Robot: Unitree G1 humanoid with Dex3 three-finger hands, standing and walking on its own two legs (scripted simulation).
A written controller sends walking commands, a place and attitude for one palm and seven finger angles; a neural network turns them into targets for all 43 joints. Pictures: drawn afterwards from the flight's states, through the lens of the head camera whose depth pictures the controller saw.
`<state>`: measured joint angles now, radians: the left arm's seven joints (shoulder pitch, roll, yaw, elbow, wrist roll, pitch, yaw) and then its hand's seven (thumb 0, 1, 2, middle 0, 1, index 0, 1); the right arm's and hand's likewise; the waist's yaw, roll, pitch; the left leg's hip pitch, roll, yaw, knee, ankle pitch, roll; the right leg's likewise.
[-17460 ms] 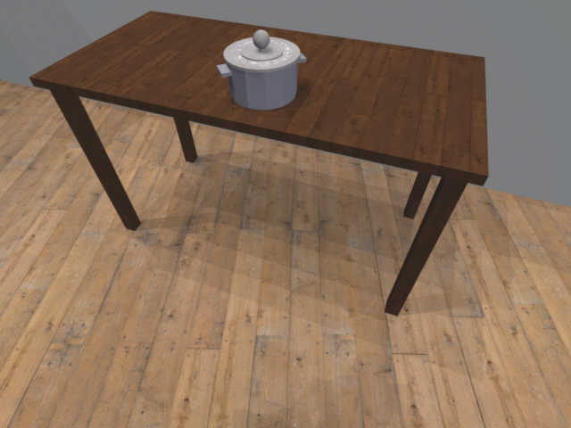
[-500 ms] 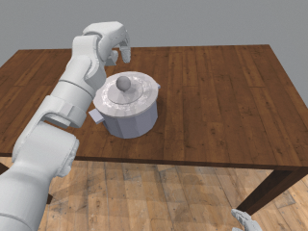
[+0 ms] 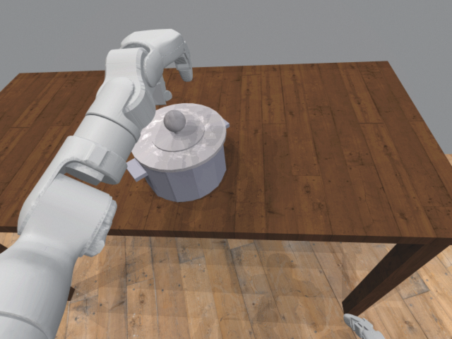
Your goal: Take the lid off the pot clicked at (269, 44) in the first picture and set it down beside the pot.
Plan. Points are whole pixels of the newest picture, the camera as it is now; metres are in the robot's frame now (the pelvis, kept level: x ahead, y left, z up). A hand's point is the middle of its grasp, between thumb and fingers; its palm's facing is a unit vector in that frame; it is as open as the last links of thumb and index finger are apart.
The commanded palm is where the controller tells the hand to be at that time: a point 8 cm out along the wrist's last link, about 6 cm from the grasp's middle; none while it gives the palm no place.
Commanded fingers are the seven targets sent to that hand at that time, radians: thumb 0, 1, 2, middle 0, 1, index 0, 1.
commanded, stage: raise the empty hand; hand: left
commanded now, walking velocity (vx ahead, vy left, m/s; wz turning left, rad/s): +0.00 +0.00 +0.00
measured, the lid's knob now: (174, 121) +0.50 +0.09 +0.12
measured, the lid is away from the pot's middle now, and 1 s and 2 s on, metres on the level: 0.01 0.01 0.01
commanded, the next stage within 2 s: draw the hand back to the body in 0.72 s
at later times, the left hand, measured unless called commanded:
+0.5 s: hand (153, 62) +0.48 +0.09 +0.26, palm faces -0.11 -0.01 -0.99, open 9.8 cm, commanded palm +0.45 +0.10 +0.32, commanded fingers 0.00 -0.22 1.33 -0.80 -0.20 -0.80 -0.20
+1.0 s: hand (140, 56) +0.47 +0.11 +0.28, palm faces -0.08 -0.03 -1.00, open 9.8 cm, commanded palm +0.42 +0.12 +0.32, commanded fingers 0.00 -0.22 1.33 -0.80 -0.20 -0.80 -0.20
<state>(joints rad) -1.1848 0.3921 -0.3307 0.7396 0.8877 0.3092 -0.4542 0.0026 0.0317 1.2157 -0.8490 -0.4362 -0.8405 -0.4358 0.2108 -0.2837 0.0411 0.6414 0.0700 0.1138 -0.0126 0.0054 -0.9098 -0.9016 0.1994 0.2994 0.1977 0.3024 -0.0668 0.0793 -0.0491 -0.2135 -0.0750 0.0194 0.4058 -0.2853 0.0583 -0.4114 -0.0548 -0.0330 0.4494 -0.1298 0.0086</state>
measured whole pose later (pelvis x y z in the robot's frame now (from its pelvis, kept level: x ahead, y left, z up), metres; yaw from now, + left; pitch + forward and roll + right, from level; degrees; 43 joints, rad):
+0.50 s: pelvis +0.00 +0.00 +0.00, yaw +0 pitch +5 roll +1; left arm -1.24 0.42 -0.32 0.72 0.90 0.34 -0.47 0.00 -0.21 1.33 -0.81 -0.21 -0.81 -0.21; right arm 0.19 -0.29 0.04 0.63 0.08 0.11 -0.01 0.01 -0.91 -0.90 0.20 0.30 0.20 0.30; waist -0.06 0.08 -0.06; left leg -0.21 -0.07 0.02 0.40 -0.28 0.05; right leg -0.41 -0.05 -0.04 0.44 -0.13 0.00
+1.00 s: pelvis +0.00 +0.00 +0.00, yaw -1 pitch +5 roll +1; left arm -1.20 0.47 -0.29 0.63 0.90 0.33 -0.50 0.00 -0.22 1.33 -0.81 -0.20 -0.81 -0.21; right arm 0.20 -0.29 0.06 0.62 0.08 0.13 0.00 0.01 -0.91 -0.90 0.20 0.30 0.20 0.30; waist -0.05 0.08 -0.06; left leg -0.20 -0.07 0.03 0.39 -0.28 0.06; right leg -0.40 -0.05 -0.03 0.43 -0.12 0.01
